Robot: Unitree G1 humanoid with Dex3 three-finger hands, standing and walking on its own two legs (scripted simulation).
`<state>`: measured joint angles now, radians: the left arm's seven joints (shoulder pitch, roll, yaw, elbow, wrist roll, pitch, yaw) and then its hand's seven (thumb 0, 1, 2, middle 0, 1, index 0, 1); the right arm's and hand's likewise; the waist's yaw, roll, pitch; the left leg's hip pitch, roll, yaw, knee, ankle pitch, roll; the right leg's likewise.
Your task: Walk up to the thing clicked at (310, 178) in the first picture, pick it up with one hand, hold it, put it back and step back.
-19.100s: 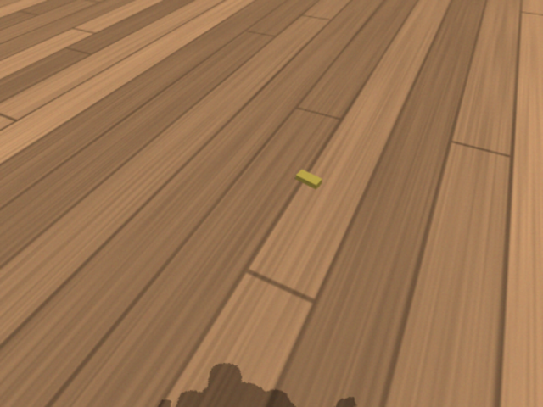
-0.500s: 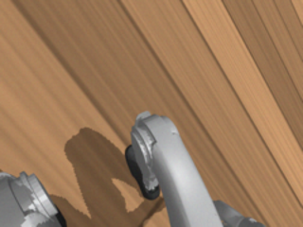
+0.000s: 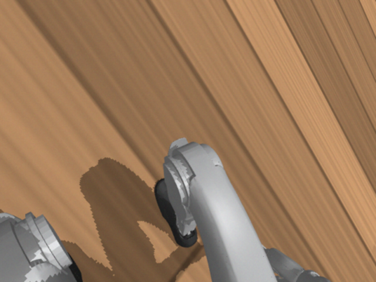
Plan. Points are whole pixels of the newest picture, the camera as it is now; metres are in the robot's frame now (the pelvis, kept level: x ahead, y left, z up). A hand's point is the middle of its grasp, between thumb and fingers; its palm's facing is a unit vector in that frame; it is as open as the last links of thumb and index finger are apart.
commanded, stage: close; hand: left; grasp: from above
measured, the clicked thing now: out of the picture +0.47 +0.31 -0.29
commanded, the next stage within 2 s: settle in 0.42 s
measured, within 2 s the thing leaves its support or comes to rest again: leaves its support in 0.84 s
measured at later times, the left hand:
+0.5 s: hand out of the picture +0.46 +0.31 -0.26, palm faces -0.43 -0.16 -0.89, open 8.6 cm
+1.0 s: hand out of the picture +0.47 +0.32 -0.22, palm faces -0.36 -0.16 -0.92, open 8.4 cm
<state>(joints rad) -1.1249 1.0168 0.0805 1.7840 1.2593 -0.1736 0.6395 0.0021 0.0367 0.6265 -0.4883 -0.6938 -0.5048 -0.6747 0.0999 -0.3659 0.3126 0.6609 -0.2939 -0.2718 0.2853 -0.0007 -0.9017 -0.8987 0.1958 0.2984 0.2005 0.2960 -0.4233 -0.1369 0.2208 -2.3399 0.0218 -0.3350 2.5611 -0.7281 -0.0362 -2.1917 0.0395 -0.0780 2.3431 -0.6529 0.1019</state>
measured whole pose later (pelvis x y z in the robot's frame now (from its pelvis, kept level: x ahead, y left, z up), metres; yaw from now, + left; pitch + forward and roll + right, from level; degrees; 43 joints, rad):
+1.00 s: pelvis +0.01 +0.00 +0.01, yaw +1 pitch +31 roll -15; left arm -1.04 0.90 0.11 1.54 1.24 -0.13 0.53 0.01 0.24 0.20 -0.92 -0.24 -0.94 -0.22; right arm 0.14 -0.34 0.21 0.67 -0.24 -0.20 0.29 0.00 -0.91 -0.90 0.20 0.30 0.20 0.30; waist -0.36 -0.07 0.11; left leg -2.36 0.01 -0.30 2.52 -0.73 -0.04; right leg -2.23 0.01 -0.06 2.33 -0.67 0.08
